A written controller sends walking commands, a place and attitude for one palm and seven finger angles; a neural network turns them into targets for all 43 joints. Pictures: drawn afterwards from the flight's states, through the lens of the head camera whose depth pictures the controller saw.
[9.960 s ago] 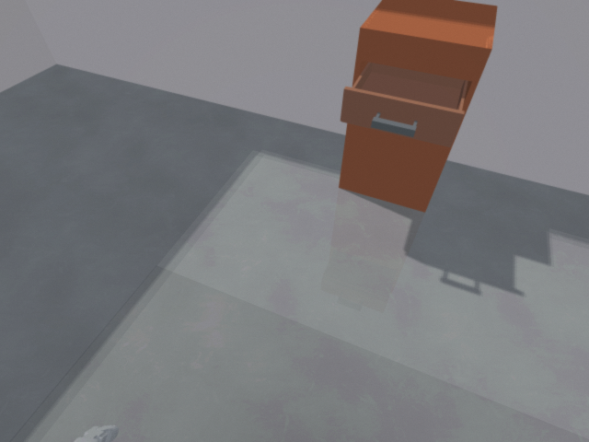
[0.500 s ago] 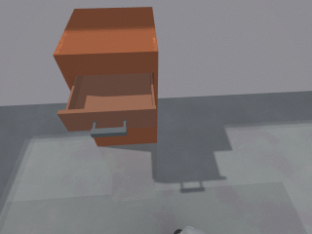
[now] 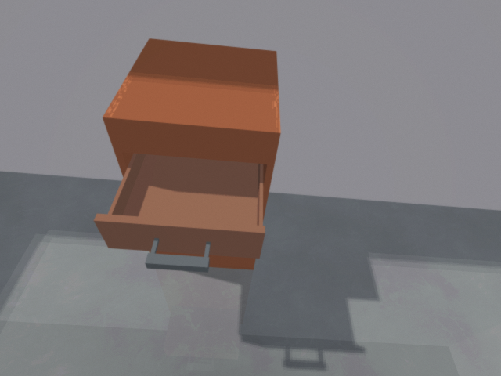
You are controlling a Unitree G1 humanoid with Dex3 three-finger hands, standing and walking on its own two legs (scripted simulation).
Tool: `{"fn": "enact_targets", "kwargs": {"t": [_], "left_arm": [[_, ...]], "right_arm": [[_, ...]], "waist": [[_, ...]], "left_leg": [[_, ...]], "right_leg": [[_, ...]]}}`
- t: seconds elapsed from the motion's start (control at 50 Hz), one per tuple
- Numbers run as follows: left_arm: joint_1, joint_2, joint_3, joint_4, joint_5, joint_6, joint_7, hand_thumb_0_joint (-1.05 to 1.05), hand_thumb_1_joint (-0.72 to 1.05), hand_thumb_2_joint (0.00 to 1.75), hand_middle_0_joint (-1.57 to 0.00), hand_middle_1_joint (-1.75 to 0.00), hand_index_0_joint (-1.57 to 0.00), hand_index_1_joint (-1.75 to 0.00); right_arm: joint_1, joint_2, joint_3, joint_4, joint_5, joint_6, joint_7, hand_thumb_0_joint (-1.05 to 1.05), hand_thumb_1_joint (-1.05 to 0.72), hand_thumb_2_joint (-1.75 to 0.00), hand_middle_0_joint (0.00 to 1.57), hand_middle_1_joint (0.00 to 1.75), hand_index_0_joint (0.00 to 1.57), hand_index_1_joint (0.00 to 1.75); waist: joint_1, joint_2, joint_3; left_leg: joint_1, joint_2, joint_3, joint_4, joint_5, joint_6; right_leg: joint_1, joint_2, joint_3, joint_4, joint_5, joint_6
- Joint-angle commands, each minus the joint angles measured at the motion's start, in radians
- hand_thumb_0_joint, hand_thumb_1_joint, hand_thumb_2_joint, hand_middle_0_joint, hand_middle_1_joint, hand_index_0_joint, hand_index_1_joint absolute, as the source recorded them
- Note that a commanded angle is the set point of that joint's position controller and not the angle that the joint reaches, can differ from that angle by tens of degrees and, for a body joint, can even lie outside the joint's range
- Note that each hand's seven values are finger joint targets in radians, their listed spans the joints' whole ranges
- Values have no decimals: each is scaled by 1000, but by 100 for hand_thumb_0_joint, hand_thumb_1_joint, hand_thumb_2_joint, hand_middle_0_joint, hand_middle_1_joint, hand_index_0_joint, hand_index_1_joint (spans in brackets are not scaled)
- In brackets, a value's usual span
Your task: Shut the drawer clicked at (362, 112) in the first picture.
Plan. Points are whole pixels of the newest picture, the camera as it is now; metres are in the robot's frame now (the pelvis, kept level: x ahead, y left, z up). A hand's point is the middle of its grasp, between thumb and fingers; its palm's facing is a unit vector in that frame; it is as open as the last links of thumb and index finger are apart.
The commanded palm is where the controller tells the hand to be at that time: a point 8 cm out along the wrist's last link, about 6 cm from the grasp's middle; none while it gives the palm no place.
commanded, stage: come to a stop and stand still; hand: left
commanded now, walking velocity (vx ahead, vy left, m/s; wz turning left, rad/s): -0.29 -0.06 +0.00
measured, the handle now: (180, 253) +0.39 +0.20 -0.18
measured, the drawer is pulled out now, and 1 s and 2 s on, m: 0.22 0.22 0.22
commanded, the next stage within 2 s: look again from close up in 0.90 s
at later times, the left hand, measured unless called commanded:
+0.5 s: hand out of the picture -0.01 +0.10 -0.16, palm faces +0.01 -0.97 -0.25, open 7.4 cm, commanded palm none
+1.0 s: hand out of the picture -0.10 +0.07 -0.17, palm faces +0.06 -0.98 -0.17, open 7.4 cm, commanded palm none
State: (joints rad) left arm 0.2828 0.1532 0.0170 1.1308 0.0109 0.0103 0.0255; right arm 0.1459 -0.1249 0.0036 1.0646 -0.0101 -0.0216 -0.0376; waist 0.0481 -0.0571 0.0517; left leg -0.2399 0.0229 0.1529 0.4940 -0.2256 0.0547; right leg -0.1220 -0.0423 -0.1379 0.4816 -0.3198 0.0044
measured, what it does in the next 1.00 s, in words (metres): steps to the right: right foot, then left foot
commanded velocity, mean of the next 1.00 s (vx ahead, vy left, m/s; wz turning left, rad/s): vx -0.02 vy -0.01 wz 0.00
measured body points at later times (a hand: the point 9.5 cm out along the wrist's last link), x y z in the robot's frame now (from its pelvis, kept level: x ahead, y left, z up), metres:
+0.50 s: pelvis -0.05 -0.08 +0.00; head -0.04 -0.11 +0.45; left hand -0.01 +0.15 -0.14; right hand -0.01 -0.32 -0.17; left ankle -0.05 +0.06 -0.71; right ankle -0.04 -0.16 -0.74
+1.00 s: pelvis -0.08 -0.09 +0.01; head -0.07 -0.09 +0.46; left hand -0.10 +0.13 -0.15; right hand -0.13 -0.29 -0.16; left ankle -0.09 +0.05 -0.74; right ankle -0.04 -0.17 -0.74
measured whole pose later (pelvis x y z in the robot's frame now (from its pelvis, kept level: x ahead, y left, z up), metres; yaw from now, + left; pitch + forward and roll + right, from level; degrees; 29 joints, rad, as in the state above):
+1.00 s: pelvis -0.08 -0.09 +0.01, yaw +0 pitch -2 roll +0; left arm 0.31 0.12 0.02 1.16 0.01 0.01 0.02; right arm 0.36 -0.11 0.00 1.16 -0.02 0.02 -0.04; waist 0.00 0.01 0.03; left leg -0.14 0.04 0.01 0.39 -0.22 -0.03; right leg -0.20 0.03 -0.08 0.37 -0.15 -0.06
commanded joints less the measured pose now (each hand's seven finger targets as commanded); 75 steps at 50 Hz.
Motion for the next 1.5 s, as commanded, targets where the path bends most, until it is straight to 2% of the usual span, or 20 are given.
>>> {"fn": "enact_targets", "kwargs": {"t": [0.0,0.06,0.12,0.22,0.26,0.28,0.3,0.32,0.4,0.46,0.56,0.64,0.96,0.98,1.0,1.04,1.1,1.14,1.16,1.48], "left_arm": [[70,108,22,-53,-1,5,17,0,90,90,-20,-30,-20,-30],[40,95,43,-94,7,28,16,0,90,90,-20,-30,-20,-30],[32,75,52,-119,8,31,13,0,90,90,-20,-30,-20,-30],[65,60,44,-128,8,27,8,0,90,90,-20,-30,-20,-30],[129,77,42,-106,13,17,8,0,90,90,-20,-30,-20,-30],[107,125,43,-114,22,6,11,0,90,90,-20,-30,-20,-30],[27,196,46,-135,25,-3,11,0,90,90,-20,-30,-20,-30],[-8,222,46,-159,18,-3,8,0,90,90,-20,-30,-20,-30],[-91,171,36,-149,13,-16,8,0,90,90,-20,-30,-20,-30],[-45,163,34,-118,8,-23,8,0,90,90,-20,-30,-20,-30],[-37,121,24,-73,-11,-24,8,0,90,90,-20,-30,-20,-30],[-44,122,26,-50,-11,-13,7,0,90,90,-20,-30,-20,-30],[53,67,19,-10,-5,-23,8,0,90,90,-20,-30,-20,-30],[138,100,6,-1,14,-56,48,0,90,90,-20,-30,-20,-30],[117,149,16,-39,10,-60,38,0,90,90,-20,-30,-20,-30],[41,145,21,-73,9,-60,25,0,90,90,-20,-30,-20,-30],[38,76,14,-75,4,-55,21,0,90,90,-20,-30,-20,-30],[62,60,3,-71,2,-42,15,0,90,90,-20,-30,-20,-30],[79,54,-1,-65,1,-41,11,0,90,90,-20,-30,-20,-30],[89,58,-12,-55,2,-36,8,0,90,90,-20,-30,-20,-30]], "right_arm": [[104,-193,-62,-20,7,13,-26,0,-90,-90,20,30,20,30],[97,-228,-89,-40,-5,34,-31,0,-90,-90,20,30,20,30],[46,-221,-95,-71,-11,40,-24,0,-90,-90,20,30,20,30],[-19,-209,-94,-86,-16,44,2,0,-90,-90,20,30,20,30],[-26,-203,-93,-86,-7,49,11,0,-90,-90,20,30,20,30],[7,-154,-88,-86,1,51,17,0,-90,-90,20,30,20,30],[28,-94,-74,-99,7,56,25,0,-90,-90,20,30,20,30],[-11,-106,-73,-112,1,69,29,0,-90,-90,20,30,20,30],[61,-109,-65,-49,-1,62,23,0,-90,-90,20,30,20,30],[79,-96,-51,-26,1,51,15,0,-90,-90,20,30,20,30],[166,-102,-31,38,-5,26,-2,0,-90,-90,20,30,20,30],[168,-100,-22,61,-7,24,0,0,-90,-90,20,30,20,30],[300,-54,-18,75,-8,22,-4,0,-90,-90,20,30,20,30],[167,-107,-23,19,-6,-1,15,0,-90,-90,20,30,20,30],[245,-49,-22,-22,-2,15,15,0,-90,-90,20,30,20,30],[288,-50,-21,-25,-8,23,24,0,-90,-90,20,30,20,30],[343,-49,-11,-16,-10,1,19,0,-90,-90,20,30,20,30],[292,-67,-7,-32,-12,-11,15,0,-90,-90,20,30,20,30],[274,-78,-6,-41,-11,-13,12,0,-90,-90,20,30,20,30],[236,-122,1,-4,-5,-25,6,0,-90,-90,20,30,20,30]], "waist": [[-51,211,-87],[-62,155,-119],[-53,98,-166],[-31,205,-129],[1,144,-121],[-17,1,-83],[-57,-186,-26],[-31,-178,-5],[-71,-95,3],[-47,-62,-24],[-49,39,-25],[-30,121,7],[-48,39,54],[-1,40,81],[-65,45,-48],[-91,14,-63],[-96,51,5],[-60,193,59],[-46,170,68],[-42,65,29]], "left_leg": [[262,296,-245,-121,912,90],[254,368,-267,-120,885,173],[221,349,-231,-103,747,165],[40,290,-200,-148,325,108],[-46,227,-166,-80,102,46],[-91,134,-119,17,-42,-13],[-145,30,-57,103,-203,-71],[-83,18,-98,214,-266,-71],[-90,14,-151,330,-196,-60],[-60,17,-140,198,-184,-72],[114,68,-203,-123,108,-52],[21,78,-208,-178,-10,-52],[14,48,-173,-173,-59,-47],[-77,47,-100,39,-85,-81],[-31,22,-158,121,-172,-65],[12,19,-130,144,-148,-48],[36,37,-168,-31,-42,-34],[-88,86,-250,-139,-47,-17],[-145,98,-273,-183,-102,-8],[-39,78,-242,-213,38,-5]], "right_leg": [[-181,-46,88,137,-51,9],[-285,-17,140,413,-237,11],[-310,-7,167,508,-202,17],[-153,-10,101,250,-116,5],[-27,-10,82,5,86,8],[-34,-79,186,-142,137,-10],[-122,-247,380,-229,103,-83],[-261,-301,416,-290,32,-151],[-185,-199,295,-210,241,-165],[-88,-185,269,-179,347,-162],[-104,-104,242,-171,201,-65],[-33,-66,216,-212,39,-29],[-121,-69,236,-263,-83,-35],[-77,-124,276,-212,323,33],[-91,-200,360,-237,90,-51],[-195,-174,305,-256,-189,-111],[-258,-106,228,-161,-122,-96],[-181,-43,175,-74,-28,-61],[-121,-32,158,-52,23,-52],[-52,-61,147,-54,187,-29]]}}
